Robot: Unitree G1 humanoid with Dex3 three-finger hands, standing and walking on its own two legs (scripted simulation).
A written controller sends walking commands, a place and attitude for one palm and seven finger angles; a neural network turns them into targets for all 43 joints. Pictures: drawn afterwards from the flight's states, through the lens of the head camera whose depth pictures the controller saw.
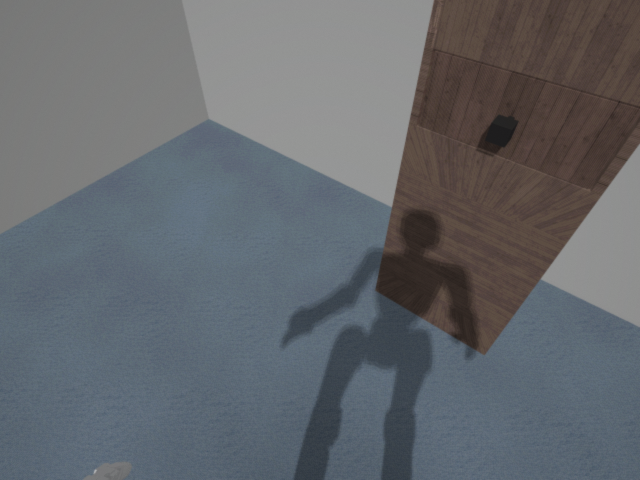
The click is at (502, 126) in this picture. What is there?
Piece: drawer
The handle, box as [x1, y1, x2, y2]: [485, 115, 518, 147]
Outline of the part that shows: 498,115 491,123 485,140 504,147 510,139 518,121 514,120 514,117 511,116 505,117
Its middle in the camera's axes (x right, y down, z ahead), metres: +0.37 -0.23 +0.78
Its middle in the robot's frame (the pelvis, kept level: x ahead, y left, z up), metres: +0.76 -0.33 +0.05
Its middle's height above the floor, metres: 0.82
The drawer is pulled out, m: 0.00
